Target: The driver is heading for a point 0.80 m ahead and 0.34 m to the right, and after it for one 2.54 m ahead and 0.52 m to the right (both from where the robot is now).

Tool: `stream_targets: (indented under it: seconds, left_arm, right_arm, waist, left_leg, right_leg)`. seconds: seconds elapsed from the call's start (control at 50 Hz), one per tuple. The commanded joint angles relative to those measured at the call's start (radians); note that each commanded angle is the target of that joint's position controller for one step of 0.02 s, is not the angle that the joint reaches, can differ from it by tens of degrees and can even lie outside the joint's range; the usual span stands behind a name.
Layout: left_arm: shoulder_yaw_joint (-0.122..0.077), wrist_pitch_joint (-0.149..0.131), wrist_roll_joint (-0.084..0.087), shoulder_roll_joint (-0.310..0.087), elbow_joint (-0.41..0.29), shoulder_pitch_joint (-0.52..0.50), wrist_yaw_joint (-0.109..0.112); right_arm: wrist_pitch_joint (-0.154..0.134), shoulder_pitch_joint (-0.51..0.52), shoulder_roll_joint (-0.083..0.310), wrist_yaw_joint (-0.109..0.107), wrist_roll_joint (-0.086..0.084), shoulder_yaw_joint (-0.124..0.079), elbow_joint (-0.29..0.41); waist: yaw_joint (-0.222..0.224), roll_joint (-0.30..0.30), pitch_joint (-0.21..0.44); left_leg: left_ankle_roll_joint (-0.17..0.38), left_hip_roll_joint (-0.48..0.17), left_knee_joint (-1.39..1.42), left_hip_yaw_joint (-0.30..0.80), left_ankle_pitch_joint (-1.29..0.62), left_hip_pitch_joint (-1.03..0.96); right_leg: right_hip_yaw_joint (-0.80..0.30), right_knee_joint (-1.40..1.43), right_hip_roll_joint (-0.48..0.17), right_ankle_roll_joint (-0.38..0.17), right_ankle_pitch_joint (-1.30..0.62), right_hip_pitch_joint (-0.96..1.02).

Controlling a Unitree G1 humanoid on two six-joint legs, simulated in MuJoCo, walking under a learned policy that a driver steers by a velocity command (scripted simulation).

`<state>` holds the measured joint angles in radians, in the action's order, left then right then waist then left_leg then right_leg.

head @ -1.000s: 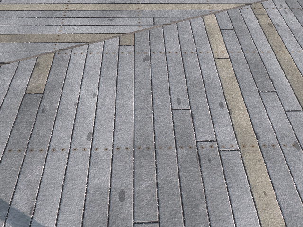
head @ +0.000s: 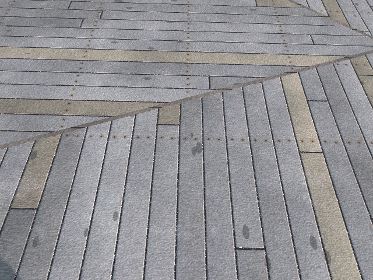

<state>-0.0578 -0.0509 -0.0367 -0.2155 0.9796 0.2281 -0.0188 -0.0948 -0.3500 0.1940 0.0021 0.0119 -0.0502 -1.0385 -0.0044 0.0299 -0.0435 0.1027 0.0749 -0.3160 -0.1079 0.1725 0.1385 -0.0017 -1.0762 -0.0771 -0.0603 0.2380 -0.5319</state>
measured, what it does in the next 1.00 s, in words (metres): walks ahead, turning right: right foot, then left foot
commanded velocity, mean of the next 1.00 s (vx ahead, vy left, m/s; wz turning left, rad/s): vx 0.50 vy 0.00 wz -0.46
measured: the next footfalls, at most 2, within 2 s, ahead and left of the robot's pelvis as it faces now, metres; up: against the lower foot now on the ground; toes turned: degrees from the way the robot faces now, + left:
right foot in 0.34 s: +0.33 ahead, -0.11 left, +0.00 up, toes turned -13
left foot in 0.90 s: +0.69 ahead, -0.07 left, +0.00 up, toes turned -29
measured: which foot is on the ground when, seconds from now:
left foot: down 0.00-0.36, up 0.38-0.88, down 0.90-1.00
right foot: up 0.00-0.32, down 0.34-0.92, up 0.94-1.00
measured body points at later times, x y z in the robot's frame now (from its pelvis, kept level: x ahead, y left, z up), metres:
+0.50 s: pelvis +0.26 -0.07 -0.01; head +0.29 -0.08 +0.44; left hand +0.38 +0.18 -0.15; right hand +0.27 -0.32 -0.15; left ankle +0.23 +0.08 -0.65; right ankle +0.29 -0.11 -0.75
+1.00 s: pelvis +0.54 -0.10 -0.02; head +0.58 -0.11 +0.43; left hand +0.68 +0.15 -0.15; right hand +0.59 -0.41 -0.11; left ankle +0.66 -0.05 -0.75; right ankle +0.37 -0.12 -0.66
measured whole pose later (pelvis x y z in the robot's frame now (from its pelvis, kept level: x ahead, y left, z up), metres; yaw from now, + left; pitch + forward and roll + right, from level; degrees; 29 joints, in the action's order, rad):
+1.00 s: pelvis +0.54 -0.10 -0.02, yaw -31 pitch +1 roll +0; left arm -0.08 -0.04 -0.01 -0.29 0.89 0.38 0.00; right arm -0.07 -0.09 0.25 -0.01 0.04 -0.03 -0.74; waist 0.07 0.02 -0.05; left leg 0.03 0.01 -0.54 -0.05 0.16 0.39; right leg -0.09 -1.10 0.10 -0.09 0.41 -0.28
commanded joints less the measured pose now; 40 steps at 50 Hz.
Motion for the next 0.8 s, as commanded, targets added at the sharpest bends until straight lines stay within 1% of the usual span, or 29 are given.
stream_targets:
  seconds: [0.02, 0.08, 0.12, 0.18, 0.22, 0.24, 0.26, 0.28, 0.3, 0.32, 0.34, 0.36, 0.38, 0.4, 0.42, 0.44, 0.46, 0.48, 0.5, 0.52, 0.54, 0.58, 0.64, 0.7, 0.76, 0.8]
  left_arm:
    - [-0.002, 0.016, 0.001, -0.024, -0.039, 0.01, -0.01]
    - [0.005, 0.015, 0.015, -0.019, -0.075, -0.101, -0.014]
    - [0.012, 0.012, 0.02, -0.01, -0.094, -0.158, -0.016]
    - [0.019, 0.009, 0.017, -0.009, -0.123, -0.233, -0.018]
    - [0.02, 0.005, 0.014, -0.011, -0.142, -0.268, -0.02]
    - [0.018, 0.003, 0.012, -0.014, -0.148, -0.269, -0.02]
    - [0.014, 0.001, 0.01, -0.019, -0.147, -0.253, -0.018]
    - [0.009, 0.0, 0.009, -0.028, -0.14, -0.219, -0.015]
    - [0.0, -0.002, 0.008, -0.041, -0.123, -0.151, -0.01]
    - [-0.013, -0.006, 0.007, -0.06, -0.09, -0.041, -0.007]
    - [-0.034, -0.012, -0.005, -0.1, -0.045, 0.109, -0.002]
    - [-0.068, -0.011, -0.021, -0.206, -0.036, 0.239, 0.01]
    - [-0.078, 0.002, 0.001, -0.25, -0.048, 0.199, 0.008]
    - [-0.071, 0.012, 0.025, -0.225, -0.044, 0.154, 0.008]
    - [-0.06, 0.012, 0.029, -0.182, -0.053, 0.092, 0.01]
    - [-0.049, 0.009, 0.026, -0.137, -0.059, 0.049, 0.011]
    - [-0.039, 0.004, 0.034, -0.111, -0.063, 0.026, 0.015]
    - [-0.033, -0.007, 0.038, -0.101, -0.061, 0.03, 0.017]
    - [-0.034, -0.016, 0.039, -0.115, -0.058, 0.045, 0.018]
    - [-0.037, -0.024, 0.041, -0.127, -0.056, 0.061, 0.019]
    - [-0.04, -0.026, 0.04, -0.144, -0.057, 0.074, 0.02]
    - [-0.042, -0.025, 0.04, -0.159, -0.056, 0.123, 0.02]
    - [-0.041, -0.018, 0.038, -0.158, -0.056, 0.194, 0.018]
    - [-0.04, -0.014, 0.035, -0.162, -0.059, 0.248, 0.023]
    - [-0.04, -0.011, 0.025, -0.168, -0.062, 0.286, 0.031]
    - [-0.043, -0.01, 0.019, -0.181, -0.07, 0.288, 0.037]
  right_arm:
    - [-0.019, -0.053, 0.098, -0.005, 0.0, -0.009, 0.025]
    - [-0.02, -0.098, 0.088, -0.007, 0.004, -0.003, 0.015]
    - [-0.023, -0.125, 0.086, -0.011, 0.005, 0.001, 0.007]
    - [-0.024, -0.169, 0.083, -0.022, 0.008, 0.003, -0.012]
    - [-0.02, -0.187, 0.088, -0.03, 0.013, 0.003, -0.023]
    - [-0.018, -0.184, 0.096, -0.034, 0.014, 0.001, -0.025]
    - [-0.016, -0.172, 0.107, -0.039, 0.014, -0.001, -0.024]
    - [-0.013, -0.161, 0.122, -0.043, 0.014, -0.005, -0.022]
    - [-0.008, -0.15, 0.137, -0.046, 0.016, -0.009, -0.02]
    - [0.001, -0.139, 0.152, -0.045, 0.015, -0.014, -0.014]
    - [0.005, -0.121, 0.16, -0.042, 0.009, -0.016, 0.002]
    - [0.0, -0.112, 0.119, -0.031, -0.012, -0.006, 0.057]
    - [-0.01, -0.103, 0.092, -0.012, -0.017, -0.006, 0.111]
    - [-0.018, 0.011, 0.136, -0.007, 0.002, -0.016, 0.134]
    - [-0.031, 0.056, 0.131, -0.002, -0.006, -0.013, 0.157]
    - [-0.032, 0.056, 0.123, -0.004, -0.003, -0.015, 0.153]
    - [-0.015, 0.045, 0.111, -0.006, 0.015, -0.015, 0.156]
    - [0.006, 0.026, 0.098, -0.006, 0.031, -0.011, 0.155]
    - [0.024, 0.021, 0.087, -0.002, 0.036, -0.011, 0.164]
    - [0.037, 0.04, 0.088, 0.001, 0.04, -0.011, 0.172]
    - [0.044, 0.072, 0.09, 0.004, 0.039, -0.012, 0.187]
    - [0.052, 0.173, 0.1, 0.009, 0.035, -0.012, 0.231]
    - [0.056, 0.294, 0.107, 0.012, 0.029, -0.01, 0.279]
    - [0.055, 0.384, 0.112, 0.017, 0.026, -0.004, 0.318]
    - [0.046, 0.472, 0.114, 0.022, 0.02, 0.007, 0.362]
    - [0.037, 0.496, 0.125, 0.023, 0.015, 0.01, 0.387]
  waist:
    - [0.025, -0.077, -0.034]
    - [-0.002, -0.08, -0.057]
    - [-0.017, -0.087, -0.067]
    - [-0.037, -0.087, -0.082]
    - [-0.042, -0.086, -0.089]
    - [-0.036, -0.088, -0.086]
    - [-0.021, -0.095, -0.072]
    - [-0.003, -0.108, -0.045]
    - [0.027, -0.121, -0.002]
    - [0.068, -0.124, 0.058]
    - [0.138, -0.104, 0.132]
    - [0.177, 0.03, 0.25]
    - [0.112, 0.185, 0.314]
    - [0.106, 0.024, 0.205]
    - [0.077, -0.014, 0.105]
    - [0.032, -0.08, 0.04]
    - [-0.004, -0.093, 0.017]
    - [-0.022, -0.059, 0.015]
    - [-0.032, -0.034, 0.028]
    - [-0.032, -0.038, 0.024]
    - [-0.028, -0.028, 0.02]
    - [0.0, -0.013, -0.001]
    - [0.048, 0.012, -0.004]
    - [0.083, 0.025, 0.0]
    - [0.108, 0.035, -0.01]
    - [0.107, 0.047, -0.012]
  left_leg:
    - [0.1, -0.274, 0.201, 0.206, -0.219, -0.017]
    - [0.072, -0.259, 0.215, 0.135, -0.256, -0.046]
    - [0.055, -0.259, 0.218, 0.089, -0.296, -0.07]
    - [0.047, -0.282, 0.205, 0.037, -0.371, -0.151]
    - [0.046, -0.302, 0.167, 0.009, -0.448, -0.217]
    - [0.044, -0.311, 0.134, -0.007, -0.526, -0.245]
    - [0.039, -0.315, 0.081, -0.027, -0.666, -0.264]
    - [0.034, -0.32, 0.007, -0.044, -0.826, -0.282]
    - [0.03, -0.322, -0.107, -0.059, -0.954, -0.291]
    - [0.024, -0.319, -0.27, -0.073, -0.983, -0.274]
    - [0.003, -0.303, -0.492, -0.091, -0.848, -0.146]
    - [-0.036, -0.232, -0.864, -0.115, -0.447, 0.155]
    - [-0.069, -0.005, -1.152, 0.01, 0.361, 0.485]
    - [-0.051, -0.09, -1.147, 0.152, 0.267, 0.599]
    - [-0.05, -0.13, -1.07, 0.148, 0.171, 0.597]
    - [-0.056, -0.161, -0.978, 0.145, 0.132, 0.541]
    - [-0.071, -0.177, -0.923, 0.146, 0.122, 0.484]
    - [-0.087, -0.186, -0.881, 0.145, 0.124, 0.426]
    - [-0.104, -0.184, -0.848, 0.139, 0.135, 0.416]
    - [-0.119, -0.186, -0.813, 0.129, 0.123, 0.423]
    - [-0.131, -0.185, -0.772, 0.118, 0.089, 0.437]
    - [-0.15, -0.186, -0.677, 0.106, 0.006, 0.493]
    - [-0.158, -0.17, -0.554, 0.106, -0.098, 0.556]
    - [-0.153, -0.146, -0.465, 0.113, -0.149, 0.588]
    - [-0.141, -0.116, -0.374, 0.112, -0.138, 0.595]
    - [-0.124, -0.099, -0.308, 0.119, -0.12, 0.556]
  right_leg:
    - [0.012, 0.062, -0.031, 0.023, -0.102, -0.113]
    - [0.014, 0.199, -0.017, 0.023, -0.194, -0.142]
    - [0.027, 0.288, 0.005, 0.013, -0.246, -0.126]
    - [0.065, 0.385, 0.023, -0.012, -0.259, -0.123]
    - [0.09, 0.433, 0.034, -0.035, -0.218, -0.119]
    - [0.104, 0.454, 0.046, -0.05, -0.181, -0.101]
    - [0.125, 0.47, 0.069, -0.068, -0.137, -0.06]
    - [0.149, 0.476, 0.1, -0.088, -0.088, -0.005]
    - [0.169, 0.484, 0.136, -0.111, -0.038, 0.072]
    - [0.178, 0.52, 0.17, -0.137, -0.023, 0.189]
    - [0.116, 0.585, 0.154, -0.178, -0.047, 0.406]
    - [-0.23, 0.614, -0.092, -0.281, 0.037, 0.689]
    - [-0.745, 0.771, -0.298, -0.414, -0.05, 0.845]
    - [-0.619, 0.792, -0.245, -0.368, -0.022, 0.778]
    - [-0.501, 0.819, -0.223, -0.325, -0.072, 0.642]
    - [-0.421, 0.844, -0.176, -0.279, -0.171, 0.521]
    - [-0.35, 0.861, -0.131, -0.248, -0.235, 0.437]
    - [-0.306, 0.856, -0.101, -0.238, -0.348, 0.378]
    - [-0.292, 0.86, -0.09, -0.246, -0.368, 0.369]
    - [-0.272, 0.868, -0.069, -0.243, -0.379, 0.352]
    - [-0.258, 0.876, -0.049, -0.234, -0.374, 0.344]
    - [-0.259, 0.89, -0.034, -0.214, -0.375, 0.353]
    - [-0.282, 0.88, -0.023, -0.173, -0.388, 0.424]
    - [-0.307, 0.851, -0.024, -0.16, -0.425, 0.507]
    - [-0.338, 0.808, -0.035, -0.169, -0.489, 0.578]
    - [-0.365, 0.773, -0.05, -0.163, -0.537, 0.605]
